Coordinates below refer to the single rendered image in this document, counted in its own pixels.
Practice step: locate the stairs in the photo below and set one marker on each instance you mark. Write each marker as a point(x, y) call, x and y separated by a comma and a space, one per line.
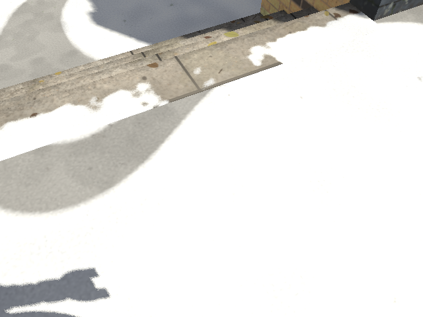
point(103, 68)

